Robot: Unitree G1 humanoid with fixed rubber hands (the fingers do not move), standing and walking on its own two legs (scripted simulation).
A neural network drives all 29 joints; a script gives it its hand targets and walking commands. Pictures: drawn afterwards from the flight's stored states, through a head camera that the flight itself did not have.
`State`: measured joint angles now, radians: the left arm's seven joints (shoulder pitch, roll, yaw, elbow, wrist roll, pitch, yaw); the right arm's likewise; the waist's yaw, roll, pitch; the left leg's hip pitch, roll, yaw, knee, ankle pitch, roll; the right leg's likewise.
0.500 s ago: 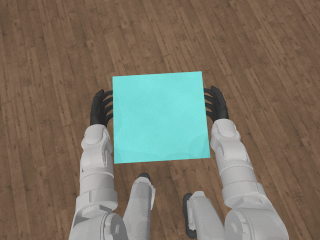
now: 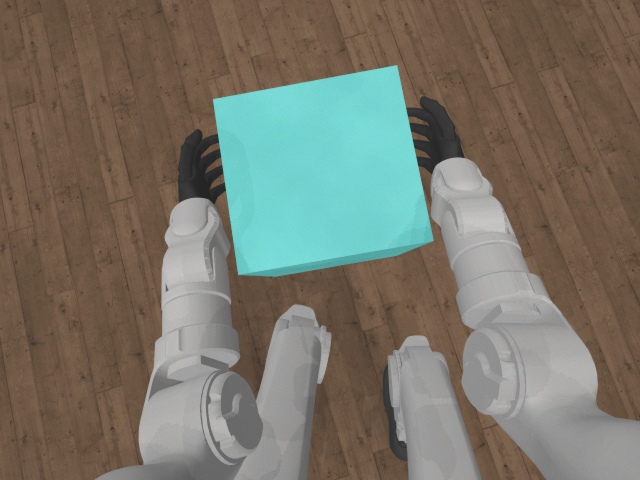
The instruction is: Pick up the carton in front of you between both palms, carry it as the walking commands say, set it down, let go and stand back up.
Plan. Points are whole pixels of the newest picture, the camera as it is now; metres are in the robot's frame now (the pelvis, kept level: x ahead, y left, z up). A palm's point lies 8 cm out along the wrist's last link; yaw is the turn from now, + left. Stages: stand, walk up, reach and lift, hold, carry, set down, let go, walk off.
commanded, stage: set down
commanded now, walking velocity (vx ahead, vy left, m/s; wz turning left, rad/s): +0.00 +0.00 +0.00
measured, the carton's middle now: (323, 193) +0.45 +0.10 -0.17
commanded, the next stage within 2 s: none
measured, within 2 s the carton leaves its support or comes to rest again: rests again in 1.52 s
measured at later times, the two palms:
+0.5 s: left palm (217, 221) +0.40 +0.27 -0.24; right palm (398, 172) +0.52 -0.01 -0.24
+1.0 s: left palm (228, 226) +0.40 +0.27 -0.30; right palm (390, 178) +0.54 +0.00 -0.31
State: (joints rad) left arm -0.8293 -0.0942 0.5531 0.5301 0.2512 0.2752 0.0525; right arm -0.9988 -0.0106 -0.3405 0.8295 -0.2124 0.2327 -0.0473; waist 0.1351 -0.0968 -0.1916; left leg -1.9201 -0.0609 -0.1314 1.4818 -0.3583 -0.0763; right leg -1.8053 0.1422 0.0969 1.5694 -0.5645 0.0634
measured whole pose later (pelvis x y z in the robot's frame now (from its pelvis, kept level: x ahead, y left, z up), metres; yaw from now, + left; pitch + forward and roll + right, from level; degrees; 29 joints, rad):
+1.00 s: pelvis -0.02 -0.02 -0.14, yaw +0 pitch +49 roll +4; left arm -1.16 0.01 0.73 0.74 0.19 0.21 0.03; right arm -1.54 -0.21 0.01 1.21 -0.11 0.22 -0.12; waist 0.24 -0.08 0.12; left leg -2.35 -0.02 -0.09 1.90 -0.41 -0.13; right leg -2.29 0.21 0.10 2.05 -0.61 0.06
